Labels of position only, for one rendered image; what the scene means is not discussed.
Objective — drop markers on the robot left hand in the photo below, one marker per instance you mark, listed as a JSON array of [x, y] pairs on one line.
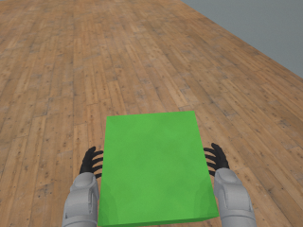
[[88, 162]]

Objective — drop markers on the carton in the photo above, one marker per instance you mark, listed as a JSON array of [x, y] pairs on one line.
[[154, 171]]

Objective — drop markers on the robot right forearm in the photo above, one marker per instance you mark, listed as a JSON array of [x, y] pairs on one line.
[[235, 206]]

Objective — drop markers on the robot right hand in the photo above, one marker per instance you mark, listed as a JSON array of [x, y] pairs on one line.
[[220, 159]]

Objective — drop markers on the robot left forearm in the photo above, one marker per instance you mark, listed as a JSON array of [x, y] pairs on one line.
[[81, 206]]

